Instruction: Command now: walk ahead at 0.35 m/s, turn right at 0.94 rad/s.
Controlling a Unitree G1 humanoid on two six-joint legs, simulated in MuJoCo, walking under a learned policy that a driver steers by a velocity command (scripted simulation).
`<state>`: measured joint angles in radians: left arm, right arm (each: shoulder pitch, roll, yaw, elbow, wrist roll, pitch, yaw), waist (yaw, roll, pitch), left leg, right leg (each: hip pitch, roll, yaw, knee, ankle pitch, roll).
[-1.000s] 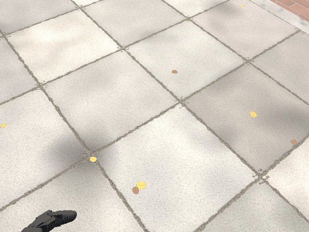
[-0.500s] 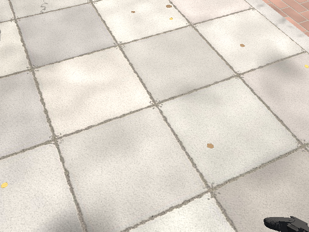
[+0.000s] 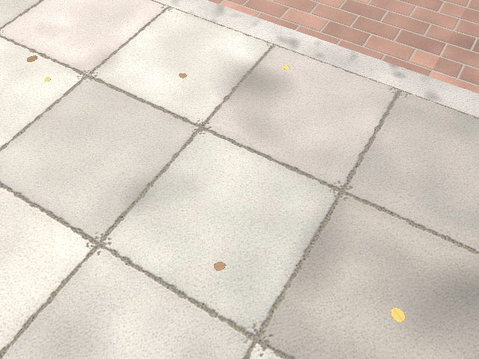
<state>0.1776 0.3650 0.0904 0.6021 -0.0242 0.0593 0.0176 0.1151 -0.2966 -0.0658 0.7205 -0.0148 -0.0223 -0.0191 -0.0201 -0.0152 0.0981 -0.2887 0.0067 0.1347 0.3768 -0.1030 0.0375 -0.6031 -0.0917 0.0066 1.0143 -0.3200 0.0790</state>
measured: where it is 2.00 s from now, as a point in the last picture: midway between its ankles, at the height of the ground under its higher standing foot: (318, 357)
